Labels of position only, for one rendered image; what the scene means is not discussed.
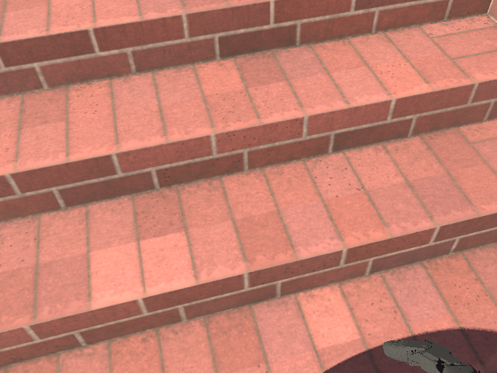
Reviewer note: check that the right robot hand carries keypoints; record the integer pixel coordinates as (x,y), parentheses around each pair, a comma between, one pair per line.
(430,356)

